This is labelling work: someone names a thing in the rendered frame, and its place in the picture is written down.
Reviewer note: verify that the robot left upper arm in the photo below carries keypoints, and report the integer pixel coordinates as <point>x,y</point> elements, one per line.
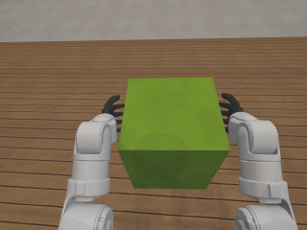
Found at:
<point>87,216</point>

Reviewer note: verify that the robot right hand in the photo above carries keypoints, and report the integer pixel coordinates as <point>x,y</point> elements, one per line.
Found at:
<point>233,107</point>

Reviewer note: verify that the robot left forearm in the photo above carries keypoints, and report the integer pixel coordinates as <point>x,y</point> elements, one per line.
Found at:
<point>89,179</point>

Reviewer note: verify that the carton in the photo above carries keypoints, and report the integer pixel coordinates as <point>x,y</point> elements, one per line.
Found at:
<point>172,133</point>

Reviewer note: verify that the robot right forearm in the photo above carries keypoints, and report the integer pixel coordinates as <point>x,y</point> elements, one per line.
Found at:
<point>258,149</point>

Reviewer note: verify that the robot left hand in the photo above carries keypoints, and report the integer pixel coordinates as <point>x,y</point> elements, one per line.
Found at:
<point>109,108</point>

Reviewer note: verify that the robot right upper arm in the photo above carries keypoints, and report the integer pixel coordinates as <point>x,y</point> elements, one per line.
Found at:
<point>263,217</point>

